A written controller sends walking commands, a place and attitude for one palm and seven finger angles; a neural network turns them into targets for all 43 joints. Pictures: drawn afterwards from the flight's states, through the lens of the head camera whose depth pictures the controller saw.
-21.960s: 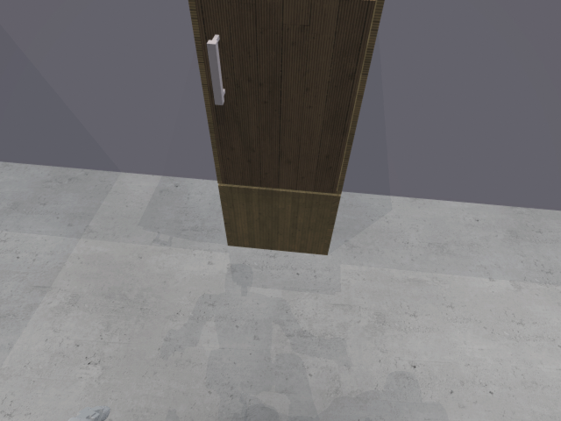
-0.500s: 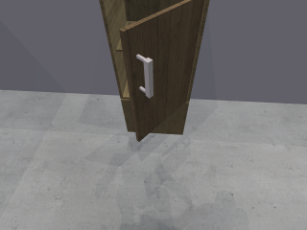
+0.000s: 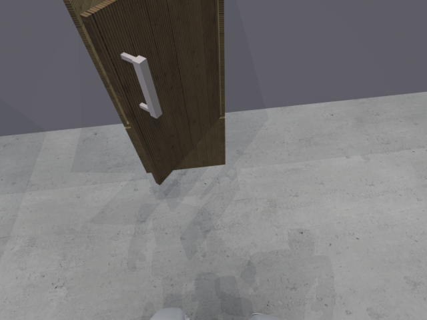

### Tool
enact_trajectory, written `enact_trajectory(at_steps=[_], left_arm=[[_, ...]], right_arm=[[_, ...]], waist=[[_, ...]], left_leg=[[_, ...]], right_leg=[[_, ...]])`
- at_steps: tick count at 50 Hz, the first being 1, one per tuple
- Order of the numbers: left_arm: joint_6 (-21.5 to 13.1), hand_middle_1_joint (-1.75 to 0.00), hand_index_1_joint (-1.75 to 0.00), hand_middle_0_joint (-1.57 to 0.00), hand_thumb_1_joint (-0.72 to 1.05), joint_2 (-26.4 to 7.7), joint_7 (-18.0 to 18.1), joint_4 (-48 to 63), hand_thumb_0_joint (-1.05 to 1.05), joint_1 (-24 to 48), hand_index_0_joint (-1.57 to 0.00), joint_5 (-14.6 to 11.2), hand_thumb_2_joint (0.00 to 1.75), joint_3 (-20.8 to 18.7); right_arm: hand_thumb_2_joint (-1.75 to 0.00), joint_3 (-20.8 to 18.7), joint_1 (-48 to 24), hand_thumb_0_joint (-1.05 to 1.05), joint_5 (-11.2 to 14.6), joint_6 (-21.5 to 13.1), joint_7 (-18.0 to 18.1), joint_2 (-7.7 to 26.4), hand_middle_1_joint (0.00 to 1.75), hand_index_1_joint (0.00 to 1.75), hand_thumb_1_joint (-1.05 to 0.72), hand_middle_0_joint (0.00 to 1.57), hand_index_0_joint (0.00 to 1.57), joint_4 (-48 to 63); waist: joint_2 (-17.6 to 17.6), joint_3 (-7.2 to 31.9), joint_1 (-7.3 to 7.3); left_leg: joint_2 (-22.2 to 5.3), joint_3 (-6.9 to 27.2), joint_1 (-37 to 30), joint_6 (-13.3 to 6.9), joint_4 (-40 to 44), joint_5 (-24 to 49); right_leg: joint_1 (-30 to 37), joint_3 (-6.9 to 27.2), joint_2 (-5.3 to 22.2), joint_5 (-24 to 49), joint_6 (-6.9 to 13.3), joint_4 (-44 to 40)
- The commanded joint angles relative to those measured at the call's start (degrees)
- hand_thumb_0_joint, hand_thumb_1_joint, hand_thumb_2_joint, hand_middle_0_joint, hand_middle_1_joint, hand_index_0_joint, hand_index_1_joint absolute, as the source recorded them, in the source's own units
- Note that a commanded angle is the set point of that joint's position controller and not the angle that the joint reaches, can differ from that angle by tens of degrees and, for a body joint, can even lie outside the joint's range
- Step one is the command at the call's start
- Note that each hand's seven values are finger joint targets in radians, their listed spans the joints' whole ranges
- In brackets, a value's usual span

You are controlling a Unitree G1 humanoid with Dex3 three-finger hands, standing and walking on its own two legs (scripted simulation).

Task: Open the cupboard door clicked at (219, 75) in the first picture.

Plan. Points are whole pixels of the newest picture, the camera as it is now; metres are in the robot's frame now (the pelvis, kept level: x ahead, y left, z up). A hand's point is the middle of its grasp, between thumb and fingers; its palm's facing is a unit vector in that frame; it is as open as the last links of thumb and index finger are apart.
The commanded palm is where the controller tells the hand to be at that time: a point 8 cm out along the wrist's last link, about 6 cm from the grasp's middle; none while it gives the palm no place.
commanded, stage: walk to a spot facing it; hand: left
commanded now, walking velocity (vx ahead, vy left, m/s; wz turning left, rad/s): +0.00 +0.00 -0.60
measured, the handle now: (142, 87) +0.57 +0.21 +0.08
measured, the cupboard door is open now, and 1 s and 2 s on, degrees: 50 50 50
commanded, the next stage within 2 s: none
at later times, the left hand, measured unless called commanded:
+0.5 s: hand out of the picture +0.12 +0.24 -0.16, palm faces -0.21 -0.95 -0.23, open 7.4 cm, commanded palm none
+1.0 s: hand (165, 279) +0.21 +0.14 -0.17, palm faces -0.60 -0.77 -0.21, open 7.4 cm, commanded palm none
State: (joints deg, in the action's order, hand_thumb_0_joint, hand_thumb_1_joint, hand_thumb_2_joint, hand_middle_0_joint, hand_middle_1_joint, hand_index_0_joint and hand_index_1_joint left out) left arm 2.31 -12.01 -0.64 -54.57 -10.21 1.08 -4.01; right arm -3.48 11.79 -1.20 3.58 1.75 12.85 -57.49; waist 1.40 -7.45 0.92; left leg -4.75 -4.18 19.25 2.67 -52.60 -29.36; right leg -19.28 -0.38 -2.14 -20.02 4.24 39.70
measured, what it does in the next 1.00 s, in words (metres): steps on the spot, turning right: left foot, then right foot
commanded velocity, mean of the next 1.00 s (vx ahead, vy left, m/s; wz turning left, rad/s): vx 0.03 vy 0.00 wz -0.60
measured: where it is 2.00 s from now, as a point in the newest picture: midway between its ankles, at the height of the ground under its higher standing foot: outside the picture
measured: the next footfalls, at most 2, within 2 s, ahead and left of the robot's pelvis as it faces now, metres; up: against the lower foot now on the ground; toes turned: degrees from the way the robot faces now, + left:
left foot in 0.42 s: +0.08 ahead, +0.16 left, +0.00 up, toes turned -18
right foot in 0.72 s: -0.03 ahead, -0.12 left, +0.00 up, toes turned -29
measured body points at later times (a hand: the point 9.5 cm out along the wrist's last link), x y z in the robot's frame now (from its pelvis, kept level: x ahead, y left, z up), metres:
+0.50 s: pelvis +0.00 +0.04 +0.02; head +0.06 +0.05 +0.46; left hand +0.13 +0.29 -0.14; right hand +0.07 -0.23 -0.10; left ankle +0.04 +0.17 -0.72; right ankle -0.03 -0.08 -0.66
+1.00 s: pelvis +0.01 +0.03 +0.00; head +0.06 +0.01 +0.45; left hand +0.24 +0.18 -0.15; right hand -0.11 -0.23 -0.12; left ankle +0.10 +0.12 -0.72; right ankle -0.07 -0.09 -0.69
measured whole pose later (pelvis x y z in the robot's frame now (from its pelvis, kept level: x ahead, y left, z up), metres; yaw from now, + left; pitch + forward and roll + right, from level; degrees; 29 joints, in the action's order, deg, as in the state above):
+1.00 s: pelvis +0.01 +0.03 +0.00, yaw -38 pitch +1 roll -1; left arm 4.8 -14.8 -1.3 -52.3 -8.3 0.8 -3.8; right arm -2.4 13.1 -1.8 0.0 1.5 14.3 -50.7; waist -1.5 -5.5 -1.3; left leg -5.4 -4.3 20.2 1.3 -37.3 -16.8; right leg -24.9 4.8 -2.0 -27.1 -1.4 49.8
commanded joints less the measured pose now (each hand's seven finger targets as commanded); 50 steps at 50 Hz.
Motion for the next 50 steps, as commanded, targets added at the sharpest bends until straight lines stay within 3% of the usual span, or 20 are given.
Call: enact_trajectory(at_steps=[1, 4, 14, 18, 19, 20, 21, 22, 26, 30, 33, 34, 35, 36, 37, 39, 45, 47, 48, 50], left_arm=[[-1.4, -0.3, -0.3, -0.2, 0.9, -10.9, 2.3, 3.5, 0.0, -3.4, -0.2, 0.0, 0.9, -3.0], [-1.9, -0.3, -0.3, -0.2, 0.9, -10.8, 2.5, 2.9, 0.0, -5.3, -0.2, 0.1, 0.9, -3.0], [-1.0, -0.3, -0.3, -0.2, 0.9, -12.4, 2.0, 3.3, 0.0, -6.6, -0.2, 0.7, 0.9, -3.8], [-0.6, -0.3, -0.3, -0.2, 0.9, -11.8, 1.8, 4.8, 0.0, -1.8, -0.2, 0.2, 0.9, -3.4], [-0.5, -0.3, -0.3, -0.2, 0.9, -9.1, 1.7, 5.7, 0.0, -1.3, -0.2, -0.4, 0.9, -2.9], [-0.6, -0.3, -0.3, -0.2, 0.9, -6.8, 0.5, 7.4, 0.0, -1.9, -0.2, -1.0, 0.9, -2.2], [-0.8, -0.3, -0.3, -0.2, 0.9, -9.3, -0.2, 8.9, 0.0, 0.7, -0.2, -0.2, 0.9, -2.7], [-0.7, -0.3, -0.3, -0.2, 0.9, -9.3, -0.4, 8.6, 0.0, 1.2, -0.2, 0.5, 0.9, -2.8], [0.4, -0.3, -0.3, -0.2, 0.9, -7.1, -1.7, 7.7, 0.0, -0.4, -0.2, 0.1, 0.9, -2.5], [0.0, -0.3, -0.3, -0.2, 0.9, -6.4, -2.2, 8.2, 0.0, 2.4, -0.2, 0.0, 0.9, -1.6], [-0.5, -0.3, -0.3, -0.2, 0.9, -7.5, -2.1, 7.3, 0.0, 0.2, -0.2, -0.2, 0.9, -1.7], [-0.8, -0.3, -0.3, -0.2, 0.9, -9.5, -1.8, 6.3, 0.0, -3.3, -0.2, -0.1, 0.9, -2.1], [-1.5, -0.3, -0.3, -0.2, 0.9, -15.7, -0.9, 5.3, 0.0, -6.5, -0.2, 0.6, 0.9, -3.2], [-1.4, -0.3, -0.3, -0.2, 0.9, -20.2, 0.0, 4.4, 0.0, -9.7, -0.2, 0.1, 0.9, -3.9], [-0.8, -0.3, -0.3, -0.2, 0.9, -20.7, 0.4, 4.9, 0.0, -8.7, -0.2, 0.1, 0.9, -3.9], [-0.8, -0.3, -0.3, -0.2, 0.9, -15.9, 1.6, 5.8, 0.0, -2.7, -0.2, 0.6, 0.9, -3.7], [0.1, -0.3, -0.3, -0.2, 0.9, -13.6, 0.9, 7.4, 0.0, 4.8, -0.2, 0.0, 0.9, -2.6], [0.7, -0.3, -0.3, -0.2, 0.9, -7.6, -0.1, 9.7, 0.0, 3.6, -0.2, -0.7, 0.9, -1.1], [0.3, -0.3, -0.3, -0.2, 0.9, -9.2, -0.8, 10.7, 0.0, 4.9, -0.2, -0.3, 0.9, -1.8], [0.0, -0.3, -0.3, -0.2, 0.9, -7.9, -1.9, 9.5, 0.0, 6.6, -0.2, 0.4, 0.9, -2.3]], right_arm=[[-0.9, -1.2, -4.9, 0.0, 0.3, -1.7, 0.3, 5.7, 0.3, 0.3, -0.9, 0.2, 0.2, 7.0], [-0.9, -0.7, -4.4, 0.0, 0.6, -1.7, 0.4, 4.0, 0.3, 0.3, -0.9, 0.2, 0.2, 6.9], [-0.9, -0.9, -9.3, 0.0, 1.4, -2.2, 0.6, 4.1, 0.3, 0.3, -0.9, 0.2, 0.2, 10.1], [-0.9, -1.0, -2.5, 0.0, 1.6, -3.0, 1.1, 5.2, 0.3, 0.3, -0.9, 0.2, 0.2, 8.8], [-0.9, -1.6, 0.0, 0.0, 1.1, -3.7, 1.5, 8.6, 0.3, 0.3, -0.9, 0.2, 0.2, 8.2], [-0.9, -2.6, -0.1, 0.0, 0.0, -3.9, 1.7, 14.6, 0.3, 0.3, -0.9, 0.2, 0.2, 9.4], [-0.9, -2.5, -0.6, 0.0, -0.4, -3.5, 2.1, 15.7, 0.3, 0.3, -0.9, 0.2, 0.2, 10.4], [-0.9, -1.9, -1.5, 0.0, -1.0, -4.0, 1.6, 13.8, 0.3, 0.3, -0.9, 0.2, 0.2, 10.9], [-0.9, -1.0, -4.9, 0.0, -1.2, -4.0, 1.3, 10.3, 0.3, 0.3, -0.9, 0.2, 0.2, 11.8], [-0.9, -1.8, 0.6, 0.0, -1.0, -3.7, 0.8, 12.6, 0.3, 0.3, -0.9, 0.2, 0.2, 9.8], [-0.9, -2.1, 0.9, 0.0, -0.7, -3.3, 0.3, 13.4, 0.3, 0.3, -0.9, 0.2, 0.2, 9.6], [-0.9, -2.1, 0.0, 0.0, -0.3, -3.3, 0.1, 13.1, 0.3, 0.3, -0.9, 0.2, 0.2, 10.1], [-0.9, -1.6, 0.0, 0.0, 0.5, -3.2, -0.1, 9.4, 0.3, 0.3, -0.9, 0.2, 0.2, 11.6], [-0.9, -0.5, -3.9, 0.0, 0.9, -2.8, 0.0, 7.2, 0.3, 0.3, -0.9, 0.2, 0.2, 14.1], [-0.9, -0.3, -3.1, 0.0, 0.8, -2.7, -0.1, 7.5, 0.3, 0.3, -0.9, 0.2, 0.2, 14.3], [-0.9, -0.7, -2.5, 0.0, 0.9, -2.9, 0.5, 8.1, 0.3, 0.3, -0.9, 0.2, 0.2, 12.2], [-0.9, -0.4, 7.2, 0.0, 0.8, -3.0, 0.2, 6.2, 0.3, 0.3, -0.9, 0.2, 0.2, 7.5], [-0.9, -2.1, 10.3, 0.0, -0.9, -4.1, 0.7, 16.1, 0.3, 0.3, -0.9, 0.2, 0.2, 8.2], [-0.9, -2.1, 9.9, 0.0, -1.1, -4.4, 0.7, 17.8, 0.3, 0.3, -0.9, 0.2, 0.2, 8.9], [-0.9, -1.6, 5.6, 0.0, -1.4, -5.0, 0.5, 15.0, 0.3, 0.3, -0.9, 0.2, 0.2, 9.3]], waist=[[-8.0, 7.6, 0.3], [-5.2, 13.8, 0.39], [-8.9, 11.7, 1.73], [-7.6, 13.4, -2.34], [1.1, 13.8, -3.48], [18.3, 11.9, -2.79], [11.8, 8.6, -3.18], [7.7, 8.1, -2.12], [11.9, 8.5, 0.65], [12.1, 10.7, -2.1], [11.5, 9.9, -0.8], [7.9, 10.5, 1.1], [-8.6, 12.7, 2.2], [-18.5, 12.1, 5.15], [-12.9, 10.9, 4.66], [-20.3, 12.7, 1.74], [-6.3, 9.9, -4.85], [21.0, 9.2, -4.93], [12.1, 8.9, -5.12], [9.6, 5.6, -2.56]], left_leg=[[0.2, 7.2, 13.8, 0.4, -16.3, 3.7], [1.3, 5.8, 10.9, 0.9, -9.7, 4.8], [4.2, 6.2, 6.2, 0.4, 5.8, 4.0], [4.0, 6.7, -10.5, -0.6, 26.0, 13.7], [-4.3, 14.9, -19.9, -3.2, 34.5, 13.7], [-20.2, 29.8, -22.2, -9.9, 39.6, 17.5], [-25.5, 31.2, -12.0, -15.3, 39.2, 19.7], [-23.4, 30.0, -10.3, -16.1, 37.1, 25.1], [-11.4, 7.8, -8.5, -9.6, 31.8, 35.5], [-12.2, 4.3, -10.9, -8.4, 28.6, 39.6], [-12.1, 2.4, -7.8, -5.9, 23.7, 38.1], [-10.4, 0.5, -3.6, -3.5, 17.6, 33.7], [-3.8, -5.4, 8.1, 0.6, 4.6, 17.8], [0.9, -2.1, 14.5, 1.5, -6.9, -9.8], [-0.6, 2.8, 14.5, 0.7, -9.9, -8.6], [-1.1, 4.2, 15.6, 1.2, -10.8, -3.4], [1.9, 0.2, -11.1, 1.1, 22.8, 14.9], [-22.2, 28.3, -12.5, -8.5, 41.3, 4.8], [-26.2, 32.4, -7.3, -13.0, 43.2, -2.2], [-20.2, 22.1, -5.1, -10.9, 42.0, -1.7]], right_leg=[[10.3, 26.3, 16.2, 25.3, 7.9, -20.9], [16.2, 22.6, 13.9, 35.5, 7.3, -17.8], [14.3, 28.7, 11.7, 34.0, 7.2, -17.8], [3.9, 27.4, 8.0, 27.6, 2.1, -13.8], [-6.9, 22.1, 2.1, 14.6, -1.3, -8.3], [-16.8, 9.7, -4.4, -12.1, -5.3, 5.6], [-15.7, 5.5, -0.9, -15.3, -6.9, 17.7], [-16.3, 5.4, -0.1, -13.6, -7.1, 24.1], [-12.4, 0.8, 2.5, -6.7, -8.0, 23.4], [-4.6, -4.8, 1.3, -6.0, -6.9, 8.3], [4.5, -6.0, 0.7, 1.4, -5.1, -4.8], [12.0, -3.7, 2.3, 10.0, -3.8, -12.2], [22.0, 14.6, 15.1, 26.6, 1.3, -17.7], [19.8, 26.5, 25.7, 39.4, 8.5, -20.0], [16.5, 25.1, 25.2, 33.5, 11.0, -18.3], [18.0, 20.2, 18.0, 36.6, 9.1, -14.7], [-4.8, 16.7, 10.5, 16.8, 1.5, -11.0], [-15.6, 1.9, -1.6, -14.6, -5.5, 13.0], [-14.9, 4.7, 1.9, -14.3, -5.4, 21.5], [-16.4, 2.4, 4.2, -8.7, -5.5, 26.2]])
